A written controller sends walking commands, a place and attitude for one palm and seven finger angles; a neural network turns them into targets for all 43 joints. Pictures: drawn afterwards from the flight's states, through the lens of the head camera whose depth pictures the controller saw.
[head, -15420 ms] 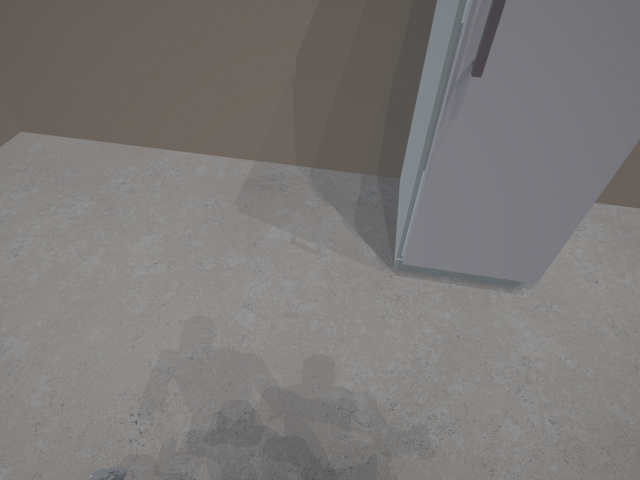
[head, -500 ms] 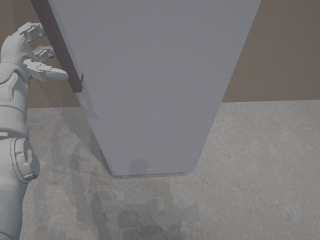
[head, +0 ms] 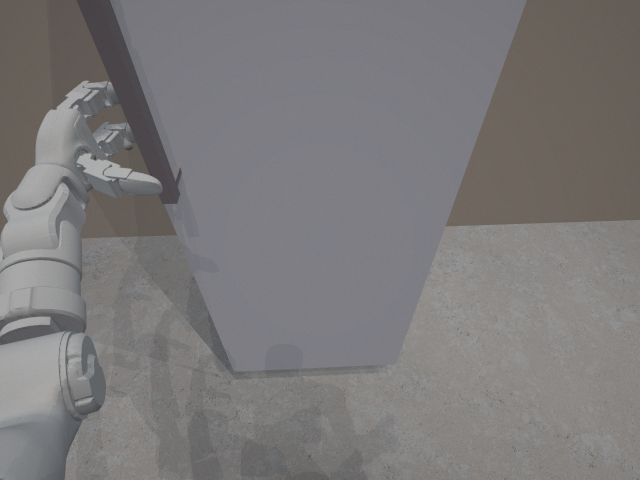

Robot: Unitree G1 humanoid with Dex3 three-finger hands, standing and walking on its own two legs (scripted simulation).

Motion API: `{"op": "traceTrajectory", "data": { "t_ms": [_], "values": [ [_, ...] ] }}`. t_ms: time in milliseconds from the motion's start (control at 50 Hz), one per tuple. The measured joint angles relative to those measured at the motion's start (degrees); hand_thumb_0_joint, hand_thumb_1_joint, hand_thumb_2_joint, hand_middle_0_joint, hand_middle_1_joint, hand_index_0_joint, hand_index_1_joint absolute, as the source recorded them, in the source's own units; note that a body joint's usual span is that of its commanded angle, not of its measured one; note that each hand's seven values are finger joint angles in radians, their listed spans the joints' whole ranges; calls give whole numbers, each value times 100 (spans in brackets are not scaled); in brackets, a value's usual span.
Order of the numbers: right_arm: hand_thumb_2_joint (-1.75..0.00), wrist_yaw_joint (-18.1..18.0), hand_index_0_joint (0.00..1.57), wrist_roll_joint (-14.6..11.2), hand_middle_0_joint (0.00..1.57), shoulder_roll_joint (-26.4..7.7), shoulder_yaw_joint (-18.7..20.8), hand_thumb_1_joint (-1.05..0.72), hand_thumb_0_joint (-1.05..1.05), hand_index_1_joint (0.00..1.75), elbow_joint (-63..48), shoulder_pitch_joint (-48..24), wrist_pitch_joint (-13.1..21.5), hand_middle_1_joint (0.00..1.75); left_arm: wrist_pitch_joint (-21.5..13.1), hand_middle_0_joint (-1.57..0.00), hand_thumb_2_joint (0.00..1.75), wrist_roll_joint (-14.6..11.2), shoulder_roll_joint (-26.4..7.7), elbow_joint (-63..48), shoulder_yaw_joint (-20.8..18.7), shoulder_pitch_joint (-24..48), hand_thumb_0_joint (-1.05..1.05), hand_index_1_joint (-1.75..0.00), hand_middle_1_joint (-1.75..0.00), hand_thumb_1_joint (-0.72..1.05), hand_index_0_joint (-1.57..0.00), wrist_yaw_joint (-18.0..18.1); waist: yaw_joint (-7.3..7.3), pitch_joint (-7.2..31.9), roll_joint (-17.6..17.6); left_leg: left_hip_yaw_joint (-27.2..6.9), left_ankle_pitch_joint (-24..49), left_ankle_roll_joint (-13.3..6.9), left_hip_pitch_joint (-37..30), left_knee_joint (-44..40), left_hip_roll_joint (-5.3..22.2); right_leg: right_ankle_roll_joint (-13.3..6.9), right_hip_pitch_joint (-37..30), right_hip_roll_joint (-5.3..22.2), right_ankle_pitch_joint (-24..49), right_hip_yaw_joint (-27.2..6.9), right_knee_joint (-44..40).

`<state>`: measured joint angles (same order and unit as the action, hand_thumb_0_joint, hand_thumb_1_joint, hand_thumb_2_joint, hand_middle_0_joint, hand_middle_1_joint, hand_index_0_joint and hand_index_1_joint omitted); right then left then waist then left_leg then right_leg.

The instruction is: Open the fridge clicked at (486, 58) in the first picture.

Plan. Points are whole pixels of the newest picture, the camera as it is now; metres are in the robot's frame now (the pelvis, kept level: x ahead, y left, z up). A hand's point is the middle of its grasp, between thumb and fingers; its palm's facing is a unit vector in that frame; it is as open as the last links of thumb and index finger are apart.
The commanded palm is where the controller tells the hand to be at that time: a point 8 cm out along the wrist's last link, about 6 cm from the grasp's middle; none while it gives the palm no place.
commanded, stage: slide the fingers in behind the handle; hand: left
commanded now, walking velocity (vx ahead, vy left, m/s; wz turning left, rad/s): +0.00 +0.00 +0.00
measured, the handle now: (140, 98) +0.51 +0.22 +0.23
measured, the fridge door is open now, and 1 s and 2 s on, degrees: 0 0 0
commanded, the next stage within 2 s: grip the handle and tug to test in 1.34 s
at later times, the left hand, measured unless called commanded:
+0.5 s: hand (159, 140) +0.45 +0.19 +0.21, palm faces +0.06 -1.00 +0.00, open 14.0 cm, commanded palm +0.42 +0.25 +0.21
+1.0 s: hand (159, 142) +0.45 +0.19 +0.21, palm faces +0.08 -1.00 -0.01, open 14.4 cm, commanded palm +0.42 +0.23 +0.21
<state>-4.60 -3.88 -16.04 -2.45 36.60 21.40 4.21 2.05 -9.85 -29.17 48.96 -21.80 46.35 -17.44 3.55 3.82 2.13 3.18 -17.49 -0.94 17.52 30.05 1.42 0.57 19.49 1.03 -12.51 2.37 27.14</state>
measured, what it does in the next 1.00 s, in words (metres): stands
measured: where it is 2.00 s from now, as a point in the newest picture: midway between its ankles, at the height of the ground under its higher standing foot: outside the picture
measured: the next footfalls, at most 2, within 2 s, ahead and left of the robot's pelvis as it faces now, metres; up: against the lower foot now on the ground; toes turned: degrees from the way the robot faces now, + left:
none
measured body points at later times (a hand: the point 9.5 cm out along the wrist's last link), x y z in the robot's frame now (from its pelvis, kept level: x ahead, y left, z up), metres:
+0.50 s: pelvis +0.00 -0.01 +0.00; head +0.02 -0.02 +0.45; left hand +0.44 +0.25 +0.21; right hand +0.10 -0.27 -0.11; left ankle -0.03 +0.10 -0.74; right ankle +0.01 -0.13 -0.74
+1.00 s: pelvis +0.01 -0.01 +0.00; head +0.02 -0.02 +0.45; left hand +0.44 +0.24 +0.21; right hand +0.12 -0.27 -0.11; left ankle -0.03 +0.10 -0.74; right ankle +0.01 -0.13 -0.74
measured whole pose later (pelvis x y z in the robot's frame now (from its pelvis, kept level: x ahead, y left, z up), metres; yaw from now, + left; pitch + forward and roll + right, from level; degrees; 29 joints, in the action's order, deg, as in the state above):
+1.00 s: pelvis +0.01 -0.01 +0.00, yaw +1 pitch +3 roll -1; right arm -5.3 -4.0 -16.1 -1.8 38.0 17.6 4.3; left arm 5.9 -9.6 -23.1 44.7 -16.3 47.0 -9.7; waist 1.9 2.7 2.4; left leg 2.2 -16.9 -0.3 13.9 27.7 1.2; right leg 0.0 16.1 1.1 -13.1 3.3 26.2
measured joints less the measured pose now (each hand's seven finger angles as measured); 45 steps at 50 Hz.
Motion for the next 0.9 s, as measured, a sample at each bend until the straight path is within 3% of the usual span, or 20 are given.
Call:
{"op": "traceTrajectory", "data": {
  "t_ms": [160, 300, 580, 900],
  "values": [
    [-90, -46, 20, -26, 20, 27, -55, -90, 1, 30, -79, -453, 10, 30, 299, -28, 30, 18, 199, -64, 263, 124, -1, -118, -119, -51, -27, 215, -143, -15, -19, -107, 22, 19, -133, -37, -31, -18, -160, 33, -44, 105, 3],
    [-90, -97, 20, -19, 20, -3, -49, -90, 1, 30, -72, -539, 12, 30, 209, -29, 30, 32, 245, 184, 491, 403, -1, -119, -119, -51, -29, 236, -172, -84, -20, -179, 50, 40, -100, -36, -48, -39, -147, 52, -55, 175, 25],
    [-90, -48, 20, 7, 20, 20, 2, -90, 1, 30, 155, -112, -70, 30, 61, -30, 30, 92, 370, 141, 323, 292, -1, -119, -120, -50, -28, 556, -35, -119, 27, -69, 77, 73, -189, -160, 4, -72, -138, -7, -38, 66, -1],
    [-90, -73, 20, -13, 20, -17, 74, -90, 1, 30, 200, -230, -9, 30, 360, -25, 30, 24, 506, -353, 432, 45, -1, -120, -120, -51, -24, 689, -112, -115, 26, -77, 78, 75, -361, -249, 9, -72, -322, -18, -33, 74, -105]
  ]
}}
